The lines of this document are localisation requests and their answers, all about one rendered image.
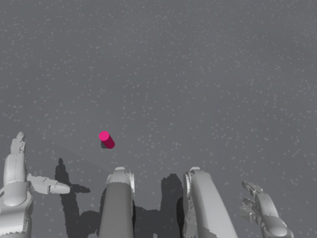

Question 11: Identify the right robot foot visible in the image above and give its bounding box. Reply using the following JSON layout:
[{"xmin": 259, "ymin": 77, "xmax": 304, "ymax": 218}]
[{"xmin": 176, "ymin": 197, "xmax": 195, "ymax": 238}]

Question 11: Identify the can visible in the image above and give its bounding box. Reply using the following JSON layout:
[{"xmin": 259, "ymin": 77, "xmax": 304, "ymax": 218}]
[{"xmin": 99, "ymin": 131, "xmax": 115, "ymax": 149}]

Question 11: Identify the right robot arm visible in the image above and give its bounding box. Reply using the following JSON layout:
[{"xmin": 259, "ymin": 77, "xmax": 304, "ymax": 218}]
[{"xmin": 261, "ymin": 216, "xmax": 294, "ymax": 238}]

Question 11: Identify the left robot hand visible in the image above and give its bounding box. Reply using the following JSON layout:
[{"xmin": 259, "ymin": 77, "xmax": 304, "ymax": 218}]
[{"xmin": 3, "ymin": 131, "xmax": 70, "ymax": 194}]

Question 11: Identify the left robot arm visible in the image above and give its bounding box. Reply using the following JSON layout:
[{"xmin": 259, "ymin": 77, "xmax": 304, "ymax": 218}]
[{"xmin": 0, "ymin": 181, "xmax": 33, "ymax": 238}]

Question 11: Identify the right robot hand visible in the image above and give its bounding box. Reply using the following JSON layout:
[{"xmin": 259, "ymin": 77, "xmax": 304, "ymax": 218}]
[{"xmin": 239, "ymin": 180, "xmax": 279, "ymax": 226}]

